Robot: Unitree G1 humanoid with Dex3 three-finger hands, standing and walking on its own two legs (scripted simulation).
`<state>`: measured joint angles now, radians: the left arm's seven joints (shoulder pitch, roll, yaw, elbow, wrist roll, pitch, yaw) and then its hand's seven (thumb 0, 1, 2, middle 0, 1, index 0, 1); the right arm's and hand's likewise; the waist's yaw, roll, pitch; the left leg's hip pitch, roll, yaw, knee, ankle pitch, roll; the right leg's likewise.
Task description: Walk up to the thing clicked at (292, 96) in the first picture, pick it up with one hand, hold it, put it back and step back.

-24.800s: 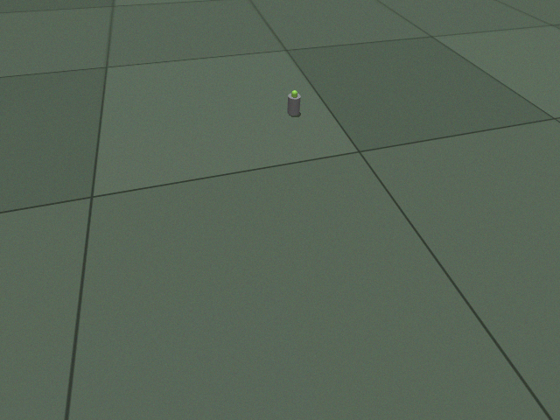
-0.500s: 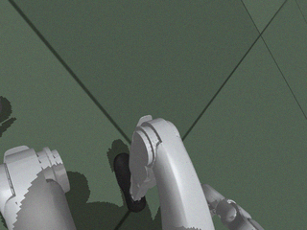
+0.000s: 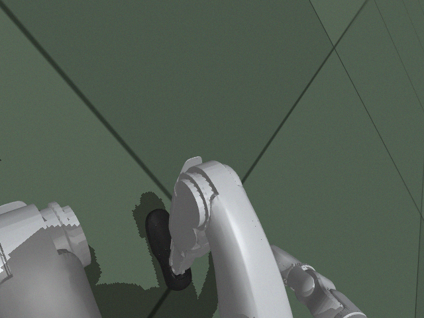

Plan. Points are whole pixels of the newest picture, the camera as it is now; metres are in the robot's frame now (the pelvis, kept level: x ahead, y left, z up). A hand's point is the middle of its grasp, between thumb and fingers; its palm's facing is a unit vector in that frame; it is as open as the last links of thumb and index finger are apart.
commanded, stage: loosen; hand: left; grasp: from the side
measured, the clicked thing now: out of the picture +0.46 +0.26 -0.21
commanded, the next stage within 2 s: open in 0.08 s
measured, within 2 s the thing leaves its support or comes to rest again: rests again in 0.90 s
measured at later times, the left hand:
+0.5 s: hand out of the picture +0.47 +0.26 -0.16, palm faces +0.29 -0.96 +0.00, open 11.7 cm
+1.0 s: hand out of the picture +0.46 +0.34 -0.10, palm faces +0.34 -0.94 -0.05, open 17.0 cm
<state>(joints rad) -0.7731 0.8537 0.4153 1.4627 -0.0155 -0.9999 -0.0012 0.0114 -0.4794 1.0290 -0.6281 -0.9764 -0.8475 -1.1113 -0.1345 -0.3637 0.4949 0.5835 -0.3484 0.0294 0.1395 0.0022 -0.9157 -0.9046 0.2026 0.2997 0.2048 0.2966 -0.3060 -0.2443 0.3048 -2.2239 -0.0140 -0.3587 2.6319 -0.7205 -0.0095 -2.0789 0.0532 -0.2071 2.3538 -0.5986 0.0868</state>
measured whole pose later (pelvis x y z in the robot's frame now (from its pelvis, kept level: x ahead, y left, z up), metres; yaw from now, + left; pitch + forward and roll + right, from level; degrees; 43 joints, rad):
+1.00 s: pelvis +0.00 +0.00 +0.01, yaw +0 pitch +18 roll -18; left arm -0.74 0.89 0.50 1.24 -0.07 -0.92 -0.12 -0.01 -0.45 0.08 -0.12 -0.05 -0.10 -0.05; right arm -0.05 -0.36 0.44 0.56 -0.29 0.08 0.11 0.00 -0.91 -0.90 0.21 0.30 0.21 0.30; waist -0.26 -0.21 0.22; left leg -2.22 0.00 -0.34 2.59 -0.72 0.00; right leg -2.08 0.05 -0.20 2.32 -0.60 0.06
